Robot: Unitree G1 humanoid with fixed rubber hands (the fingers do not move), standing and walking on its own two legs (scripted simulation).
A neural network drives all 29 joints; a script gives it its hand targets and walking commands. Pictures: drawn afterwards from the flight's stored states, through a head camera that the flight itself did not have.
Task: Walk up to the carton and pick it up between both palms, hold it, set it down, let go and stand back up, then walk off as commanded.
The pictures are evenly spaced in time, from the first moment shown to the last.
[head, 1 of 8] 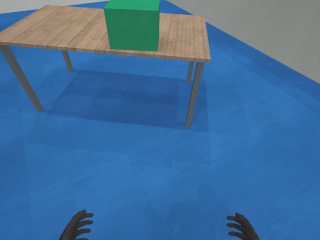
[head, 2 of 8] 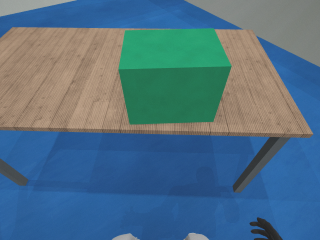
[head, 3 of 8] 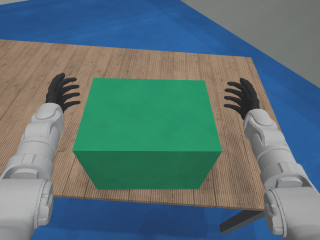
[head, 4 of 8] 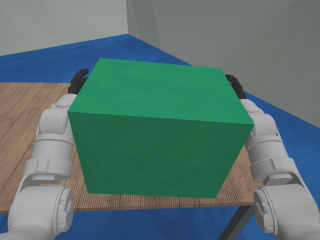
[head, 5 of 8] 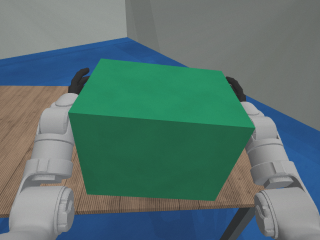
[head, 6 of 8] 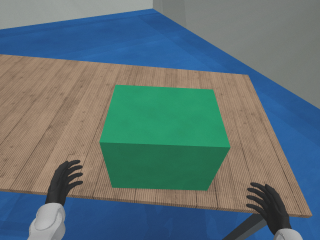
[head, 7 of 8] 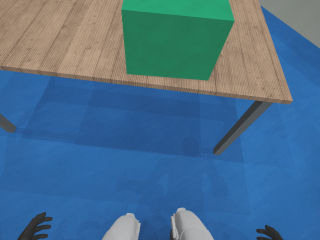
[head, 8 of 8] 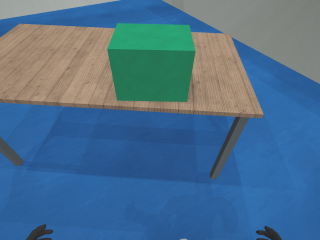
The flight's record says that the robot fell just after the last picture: no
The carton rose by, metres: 0.17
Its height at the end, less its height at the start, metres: +0.00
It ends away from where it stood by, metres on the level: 0.02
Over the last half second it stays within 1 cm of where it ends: yes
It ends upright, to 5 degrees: yes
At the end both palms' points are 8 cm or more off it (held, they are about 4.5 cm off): yes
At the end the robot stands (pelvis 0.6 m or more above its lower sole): yes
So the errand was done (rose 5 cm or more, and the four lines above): yes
